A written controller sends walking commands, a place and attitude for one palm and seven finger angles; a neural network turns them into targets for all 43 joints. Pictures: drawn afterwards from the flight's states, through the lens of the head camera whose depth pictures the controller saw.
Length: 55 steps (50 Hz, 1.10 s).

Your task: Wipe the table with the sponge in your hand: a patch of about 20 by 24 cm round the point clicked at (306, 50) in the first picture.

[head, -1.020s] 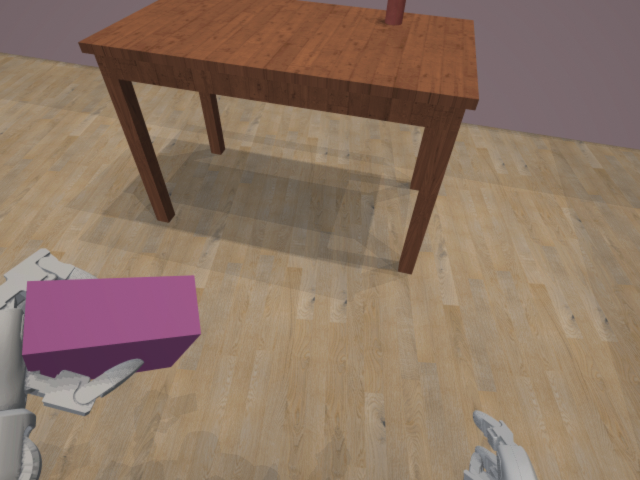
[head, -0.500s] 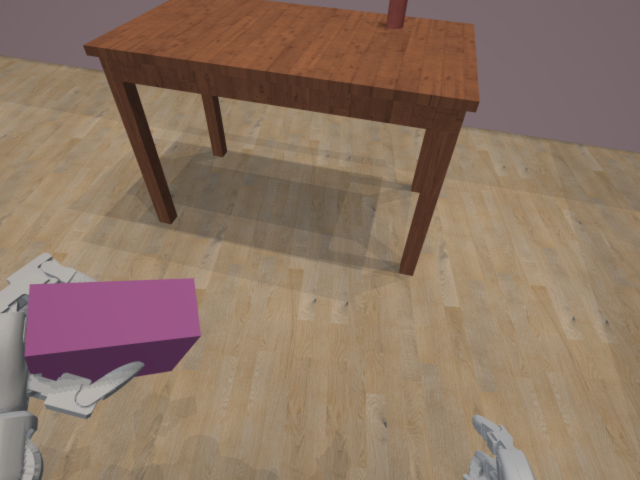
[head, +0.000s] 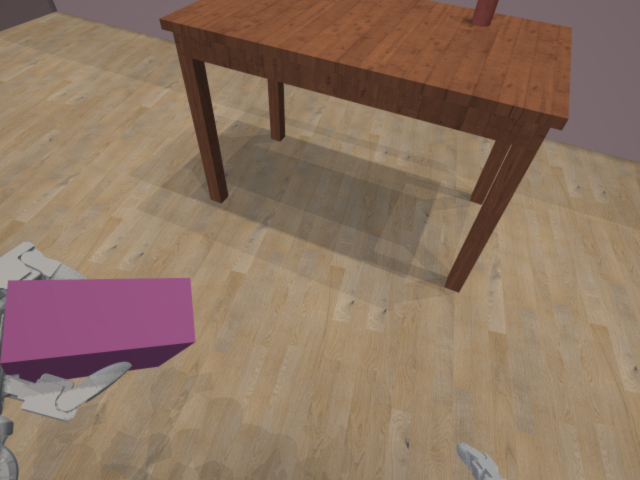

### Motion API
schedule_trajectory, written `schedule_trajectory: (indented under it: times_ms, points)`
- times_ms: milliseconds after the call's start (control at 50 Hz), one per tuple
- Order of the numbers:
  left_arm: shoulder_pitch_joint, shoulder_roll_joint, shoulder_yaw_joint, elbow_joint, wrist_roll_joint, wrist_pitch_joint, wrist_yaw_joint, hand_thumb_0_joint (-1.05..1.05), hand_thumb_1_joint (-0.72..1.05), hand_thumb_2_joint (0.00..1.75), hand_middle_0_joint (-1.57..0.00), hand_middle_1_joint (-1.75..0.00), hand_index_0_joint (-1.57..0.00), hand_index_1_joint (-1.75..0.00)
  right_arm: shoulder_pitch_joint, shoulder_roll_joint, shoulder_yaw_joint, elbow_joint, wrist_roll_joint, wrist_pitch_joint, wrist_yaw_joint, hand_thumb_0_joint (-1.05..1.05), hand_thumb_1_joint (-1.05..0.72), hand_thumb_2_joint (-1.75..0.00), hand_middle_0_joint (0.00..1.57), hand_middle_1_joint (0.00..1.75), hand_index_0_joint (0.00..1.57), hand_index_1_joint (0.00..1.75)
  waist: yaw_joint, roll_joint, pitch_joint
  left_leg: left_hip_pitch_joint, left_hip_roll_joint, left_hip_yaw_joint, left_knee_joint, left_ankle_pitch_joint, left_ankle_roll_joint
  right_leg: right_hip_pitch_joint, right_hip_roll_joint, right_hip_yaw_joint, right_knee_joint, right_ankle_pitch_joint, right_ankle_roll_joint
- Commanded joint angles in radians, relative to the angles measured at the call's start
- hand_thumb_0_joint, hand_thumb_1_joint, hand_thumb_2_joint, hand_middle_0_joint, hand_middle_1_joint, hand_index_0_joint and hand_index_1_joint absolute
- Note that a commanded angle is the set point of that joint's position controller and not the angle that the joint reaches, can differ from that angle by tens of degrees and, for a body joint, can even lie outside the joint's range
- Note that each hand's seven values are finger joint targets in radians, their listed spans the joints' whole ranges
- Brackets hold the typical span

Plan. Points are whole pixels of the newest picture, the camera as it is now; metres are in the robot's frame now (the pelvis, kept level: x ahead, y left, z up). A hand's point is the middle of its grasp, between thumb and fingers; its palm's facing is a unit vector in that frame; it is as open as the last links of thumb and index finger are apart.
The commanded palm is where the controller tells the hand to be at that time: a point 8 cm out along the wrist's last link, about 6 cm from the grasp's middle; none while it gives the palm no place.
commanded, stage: walk to a spot facing it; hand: left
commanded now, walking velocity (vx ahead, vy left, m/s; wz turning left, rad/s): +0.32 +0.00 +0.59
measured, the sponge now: (126, 330) +0.23 +0.20 +0.15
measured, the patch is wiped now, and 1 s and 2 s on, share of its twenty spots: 0.00 0.00 0.00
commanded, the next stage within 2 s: none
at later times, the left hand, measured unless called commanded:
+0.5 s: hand (23, 303) +0.24 +0.28 +0.17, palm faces +0.65 -0.64 -0.41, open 9.9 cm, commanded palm +0.16 +0.30 +0.18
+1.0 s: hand (68, 241) +0.31 +0.27 +0.18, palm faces +0.72 -0.53 -0.45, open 9.9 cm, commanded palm +0.23 +0.29 +0.18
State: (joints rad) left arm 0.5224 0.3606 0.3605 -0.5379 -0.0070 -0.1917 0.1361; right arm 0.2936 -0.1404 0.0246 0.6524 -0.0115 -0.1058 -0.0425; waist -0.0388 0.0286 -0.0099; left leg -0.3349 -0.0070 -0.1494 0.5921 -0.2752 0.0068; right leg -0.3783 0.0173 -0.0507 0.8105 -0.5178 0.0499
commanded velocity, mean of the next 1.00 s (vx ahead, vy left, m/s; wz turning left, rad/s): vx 0.35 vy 0.00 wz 0.38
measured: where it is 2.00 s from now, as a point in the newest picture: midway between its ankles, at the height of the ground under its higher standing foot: (282, 397)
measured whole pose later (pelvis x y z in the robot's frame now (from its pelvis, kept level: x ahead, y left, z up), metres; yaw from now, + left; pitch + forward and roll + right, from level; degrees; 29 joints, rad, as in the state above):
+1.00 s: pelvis +0.23 -0.03 +0.01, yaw +28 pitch -1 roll +3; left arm 0.49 0.35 0.33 -0.51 0.00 -0.20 0.16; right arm 0.22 -0.27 -0.05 0.61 0.00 -0.04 -0.06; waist 0.00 -0.03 0.07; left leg -0.50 0.08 0.14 0.86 -0.33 -0.01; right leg -0.17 -0.14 -0.25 0.49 -0.30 -0.01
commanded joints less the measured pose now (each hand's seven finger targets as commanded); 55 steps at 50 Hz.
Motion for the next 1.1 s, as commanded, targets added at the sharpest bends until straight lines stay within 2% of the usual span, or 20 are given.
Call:
schedule_trajectory:
  times_ms: [0,40,60,80,180,340,360,380,400,420,540,640,660,700,720,840,980,1040,1060,1080]
  points:
    - [-0.038,0.143,0.103,-0.19,-0.024,-0.055,0.001,0.0,0.1,1.3,-1.2,-1.6,-1.2,-1.6,-0.134,-0.171,-0.065,-0.151,0.0,-0.04,-0.014,0.0,-0.9,-0.9,0.2,0.3,0.2,0.3,0.036,0.2,-0.088,-0.014,0.156,-0.197,-0.147,0.165,0.149,0.181,0.011,-0.039,-0.259,0.072,-0.01]
    - [-0.074,0.174,0.119,-0.139,-0.014,-0.049,0.001,0.0,0.1,1.3,-1.2,-1.6,-1.2,-1.6,-0.139,-0.142,-0.06,-0.16,0.01,-0.022,-0.021,0.0,-0.9,-0.9,0.2,0.3,0.2,0.3,0.056,-0.046,-0.098,-0.331,0.068,-0.017,0.083,-0.09,0.064,0.49,-0.199,0.173,-0.495,0.072,-0.099]
    - [-0.105,0.212,0.145,-0.102,-0.024,-0.037,0.011,0.0,0.1,1.3,-1.2,-1.6,-1.2,-1.6,-0.138,-0.125,-0.061,-0.17,0.014,-0.011,-0.024,0.0,-0.9,-0.9,0.2,0.3,0.2,0.3,0.053,-0.297,-0.079,-0.473,-0.027,0.147,0.413,-0.26,0.003,0.498,-0.459,0.533,-0.586,-0.005,-0.206]
    - [-0.167,0.21,0.136,-0.137,-0.032,-0.041,0.025,0.0,0.1,1.3,-1.2,-1.6,-1.2,-1.6,-0.177,-0.165,-0.069,-0.175,0.002,-0.016,-0.027,0.0,-0.9,-0.9,0.2,0.3,0.2,0.3,0.046,-0.252,-0.057,-0.498,0.022,0.112,0.603,-0.236,-0.017,0.429,-0.523,0.557,-0.588,0.039,-0.237]
    - [-0.117,0.182,0.105,-0.134,-0.002,-0.065,0.018,0.0,0.1,1.3,-1.2,-1.6,-1.2,-1.6,-0.194,-0.154,-0.062,-0.183,-0.001,0.014,-0.037,0.0,-0.9,-0.9,0.2,0.3,0.2,0.3,0.047,-0.159,0.042,-0.386,0.111,0.182,0.553,-0.11,-0.041,0.291,-0.379,0.09,-0.519,0.496,-0.173]
    - [-0.164,0.167,0.088,-0.254,-0.012,-0.045,0.079,0.0,0.1,1.3,-1.2,-1.6,-1.2,-1.6,-0.13,-0.137,-0.078,-0.244,0.002,-0.001,-0.041,0.0,-0.9,-0.9,0.2,0.3,0.2,0.3,0.037,-0.181,-0.114,0.091,-0.04,0.455,-0.045,-0.001,-0.004,0.277,-0.32,-0.118,-0.188,0.836,-0.123]
    - [-0.155,0.153,0.07,-0.263,-0.015,-0.048,0.082,0.0,0.1,1.3,-1.2,-1.6,-1.2,-1.6,-0.111,-0.148,-0.086,-0.25,0.01,-0.001,-0.047,0.0,-0.9,-0.9,0.2,0.3,0.2,0.3,0.004,-0.101,-0.18,0.283,-0.016,0.409,-0.114,0.069,0.019,0.195,-0.296,-0.154,0.03,0.825,-0.076]
    - [-0.179,0.159,0.078,-0.314,-0.013,-0.07,0.087,0.0,0.1,1.3,-1.2,-1.6,-1.2,-1.6,-0.118,-0.164,-0.089,-0.258,0.013,0.0,-0.045,0.0,-0.9,-0.9,0.2,0.3,0.2,0.3,-0.009,0.111,-0.233,0.49,0.143,0.167,-0.135,0.138,0.106,-0.022,-0.215,-0.163,0.294,0.473,-0.026]
    - [-0.194,0.169,0.091,-0.347,-0.022,-0.085,0.092,0.0,0.1,1.3,-1.2,-1.6,-1.2,-1.6,-0.128,-0.185,-0.09,-0.256,0.016,-0.007,-0.031,0.0,-0.9,-0.9,0.2,0.3,0.2,0.3,0.016,0.306,-0.243,0.569,0.426,-0.286,-0.194,0.464,0.258,-0.24,-0.082,-0.088,0.517,-0.084,0.003]
    - [-0.236,0.208,0.11,-0.295,-0.007,-0.092,0.08,0.0,0.1,1.3,-1.2,-1.6,-1.2,-1.6,-0.132,-0.195,-0.095,-0.245,0.025,-0.014,-0.009,0.0,-0.9,-0.9,0.2,0.3,0.2,0.3,0.012,0.169,-0.158,0.489,0.455,-0.376,-0.233,0.484,0.291,-0.345,-0.093,0.018,0.59,-0.114,-0.019]
    - [-0.057,0.15,0.121,-0.307,-0.029,-0.088,0.028,0.0,0.1,1.3,-1.2,-1.6,-1.2,-1.6,-0.167,-0.156,-0.08,-0.205,0.032,-0.035,-0.002,0.0,-0.9,-0.9,0.2,0.3,0.2,0.3,0.056,0.227,-0.056,0.002,0.291,0.036,-0.309,-0.076,0.188,-0.093,-0.162,-0.036,0.185,0.12,0.005]
    - [-0.133,0.138,0.099,-0.131,-0.018,-0.071,0.026,0.0,0.1,1.3,-1.2,-1.6,-1.2,-1.6,-0.158,-0.159,-0.066,-0.182,0.02,-0.04,-0.033,0.0,-0.9,-0.9,0.2,0.3,0.2,0.3,0.065,0.144,-0.034,-0.18,0.227,0.141,-0.152,-0.383,0.105,0.25,-0.069,-0.159,-0.156,0.18,0.018]
    - [-0.154,0.135,0.086,-0.111,-0.014,-0.055,0.027,0.0,0.1,1.3,-1.2,-1.6,-1.2,-1.6,-0.151,-0.148,-0.062,-0.182,0.023,-0.035,-0.039,0.0,-0.9,-0.9,0.2,0.3,0.2,0.3,0.068,0.043,-0.04,-0.198,0.173,0.187,0.008,-0.376,0.075,0.287,-0.081,-0.113,-0.24,0.117,0.003]
    - [-0.197,0.232,0.138,-0.093,-0.009,-0.037,0.039,0.0,0.1,1.3,-1.2,-1.6,-1.2,-1.6,-0.197,-0.125,-0.054,-0.2,0.016,-0.032,-0.038,0.0,-0.9,-0.9,0.2,0.3,0.2,0.3,0.098,-0.421,-0.012,-0.45,0.01,0.252,0.592,-0.352,0.001,0.332,-0.466,0.573,-0.586,-0.003,-0.195]
    - [-0.232,0.228,0.138,-0.077,-0.015,-0.038,0.04,0.0,0.1,1.3,-1.2,-1.6,-1.2,-1.6,-0.197,-0.157,-0.063,-0.181,0.004,-0.039,-0.034,0.0,-0.9,-0.9,0.2,0.3,0.2,0.3,0.079,-0.367,-0.012,-0.458,0.046,0.132,0.715,-0.253,-0.003,0.319,-0.501,0.649,-0.631,-0.013,-0.217]
    - [-0.213,0.18,0.094,-0.137,-0.002,-0.078,0.027,0.0,0.1,1.3,-1.2,-1.6,-1.2,-1.6,-0.204,-0.159,-0.06,-0.148,0.008,0.008,-0.026,0.0,-0.9,-0.9,0.2,0.3,0.2,0.3,0.048,-0.19,-0.012,-0.358,0.112,0.189,0.603,-0.055,-0.036,0.296,-0.391,0.078,-0.532,0.403,-0.168]
    - [-0.069,0.175,0.134,-0.244,-0.02,-0.073,0.071,0.0,0.1,1.3,-1.2,-1.6,-1.2,-1.6,-0.162,-0.142,-0.079,-0.243,0.012,0.011,-0.016,0.0,-0.9,-0.9,0.2,0.3,0.2,0.3,0.087,-0.215,-0.071,-0.163,0.079,0.337,0.092,-0.057,-0.008,0.374,-0.387,-0.017,-0.469,0.493,-0.185]
    - [-0.113,0.168,0.124,-0.26,-0.02,-0.071,0.084,0.0,0.1,1.3,-1.2,-1.6,-1.2,-1.6,-0.121,-0.152,-0.089,-0.238,0.009,0.014,-0.028,0.0,-0.9,-0.9,0.2,0.3,0.2,0.3,0.047,-0.132,-0.103,0.048,0.022,0.396,-0.067,0.018,-0.004,0.293,-0.345,-0.076,-0.299,0.486,-0.146]
    - [-0.111,0.145,0.098,-0.248,-0.022,-0.071,0.082,0.0,0.1,1.3,-1.2,-1.6,-1.2,-1.6,-0.094,-0.166,-0.096,-0.236,0.013,0.012,-0.037,0.0,-0.9,-0.9,0.2,0.3,0.2,0.3,0.018,-0.024,-0.133,0.203,0.032,0.359,-0.128,0.05,0.018,0.213,-0.3,-0.139,-0.096,0.514,-0.103]
    - [-0.134,0.149,0.102,-0.276,-0.018,-0.087,0.084,0.0,0.1,1.3,-1.2,-1.6,-1.2,-1.6,-0.104,-0.184,-0.101,-0.247,0.017,0.009,-0.038,0.0,-0.9,-0.9,0.2,0.3,0.2,0.3,0.008,0.188,-0.166,0.372,0.174,0.109,-0.181,0.08,0.097,0.016,-0.201,-0.166,0.167,0.346,-0.045]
